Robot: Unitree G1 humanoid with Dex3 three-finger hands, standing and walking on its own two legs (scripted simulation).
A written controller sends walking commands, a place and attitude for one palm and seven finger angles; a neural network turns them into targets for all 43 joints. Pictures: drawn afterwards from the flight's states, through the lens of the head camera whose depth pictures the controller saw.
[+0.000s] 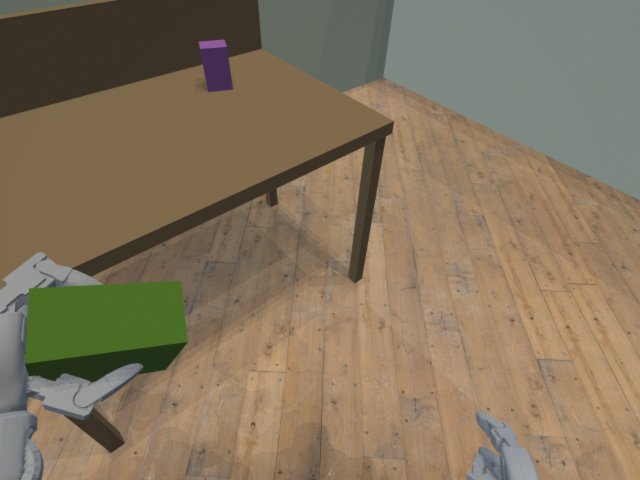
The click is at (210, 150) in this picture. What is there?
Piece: table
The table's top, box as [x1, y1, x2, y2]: [0, 49, 393, 289]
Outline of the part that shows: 393,121 262,49 229,57 233,85 232,90 208,92 205,83 202,64 0,118 0,289 4,286 2,279 6,275 39,251 45,253 57,264 69,266 90,276 391,133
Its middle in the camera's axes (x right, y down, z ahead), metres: -0.40 -0.26 +1.01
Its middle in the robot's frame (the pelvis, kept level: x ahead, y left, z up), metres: +0.91 +0.45 -0.08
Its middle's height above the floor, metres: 0.69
